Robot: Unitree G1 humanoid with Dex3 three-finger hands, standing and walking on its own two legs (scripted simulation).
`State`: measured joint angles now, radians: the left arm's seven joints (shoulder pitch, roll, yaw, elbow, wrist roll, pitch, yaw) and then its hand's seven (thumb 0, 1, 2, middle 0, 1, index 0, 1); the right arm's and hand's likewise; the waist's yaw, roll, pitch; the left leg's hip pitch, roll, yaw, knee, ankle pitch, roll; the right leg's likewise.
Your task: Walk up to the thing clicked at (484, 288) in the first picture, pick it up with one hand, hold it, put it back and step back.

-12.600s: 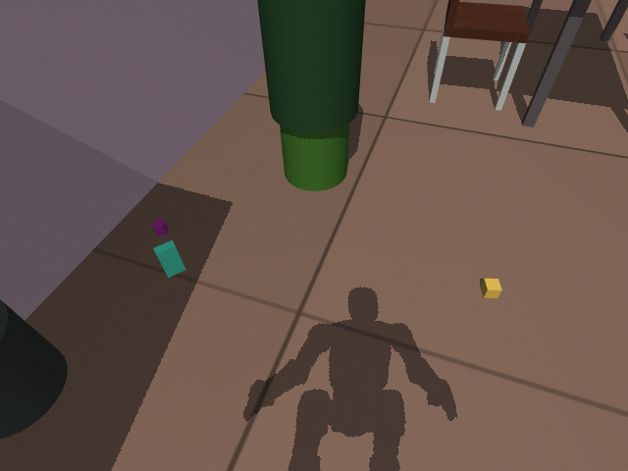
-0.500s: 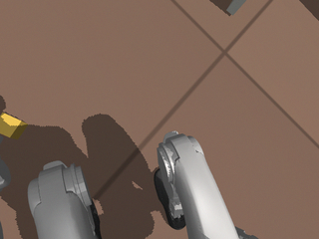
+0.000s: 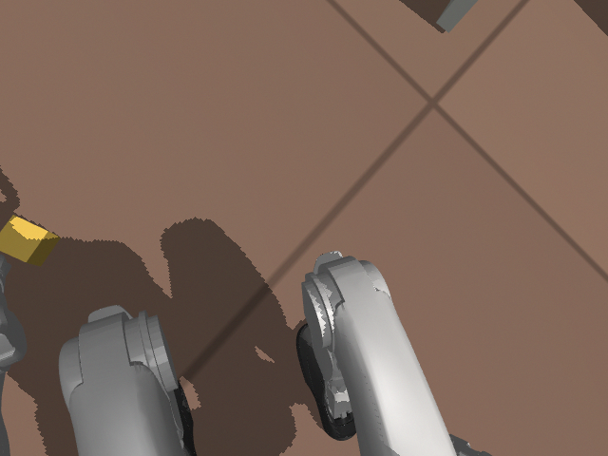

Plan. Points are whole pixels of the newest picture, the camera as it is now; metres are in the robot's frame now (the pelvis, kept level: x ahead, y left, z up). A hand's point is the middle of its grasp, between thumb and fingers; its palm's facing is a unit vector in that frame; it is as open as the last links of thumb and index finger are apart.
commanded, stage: rise first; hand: left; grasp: from above
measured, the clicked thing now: (27, 241) +0.45 +0.32 -0.29
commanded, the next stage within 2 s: none
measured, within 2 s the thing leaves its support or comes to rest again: neither
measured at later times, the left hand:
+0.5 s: hand out of the picture +0.42 +0.36 -0.18, palm faces -0.17 -0.38 -0.91, open 14.2 cm
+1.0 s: hand out of the picture +0.42 +0.36 -0.18, palm faces -0.18 -0.38 -0.91, open 14.2 cm
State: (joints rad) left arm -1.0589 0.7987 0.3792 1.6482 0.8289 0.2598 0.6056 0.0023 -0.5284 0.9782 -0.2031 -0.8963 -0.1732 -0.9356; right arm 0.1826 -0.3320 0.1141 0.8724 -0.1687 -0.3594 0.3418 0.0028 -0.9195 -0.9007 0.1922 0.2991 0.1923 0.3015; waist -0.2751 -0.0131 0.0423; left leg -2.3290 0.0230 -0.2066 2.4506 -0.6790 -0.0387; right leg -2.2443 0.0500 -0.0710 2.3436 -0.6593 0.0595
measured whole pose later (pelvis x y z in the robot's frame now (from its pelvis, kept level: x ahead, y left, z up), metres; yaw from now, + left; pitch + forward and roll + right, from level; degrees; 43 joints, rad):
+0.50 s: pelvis +0.00 +0.00 +0.00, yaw +0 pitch +31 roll -10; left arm -1.09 0.83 0.40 1.68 0.84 0.25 0.61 0.00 -0.59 1.04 -0.14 -0.97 -0.11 -1.01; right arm 0.18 -0.34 0.12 0.87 -0.18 -0.36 0.33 0.00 -0.92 -0.90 0.19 0.30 0.19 0.30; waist -0.29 -0.02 0.06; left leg -2.33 0.02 -0.21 2.45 -0.68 -0.04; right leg -2.24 0.05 -0.08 2.34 -0.66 0.07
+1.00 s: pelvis +0.00 +0.00 +0.00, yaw +0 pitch +31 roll -10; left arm -1.10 0.84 0.39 1.71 0.85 0.26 0.62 0.00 -0.59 1.05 -0.12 -1.00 -0.09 -1.03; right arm 0.19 -0.33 0.12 0.88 -0.18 -0.37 0.34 0.00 -0.92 -0.90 0.19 0.30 0.19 0.30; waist -0.29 -0.02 0.05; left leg -2.33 0.02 -0.21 2.45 -0.68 -0.03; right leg -2.24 0.05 -0.07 2.34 -0.66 0.07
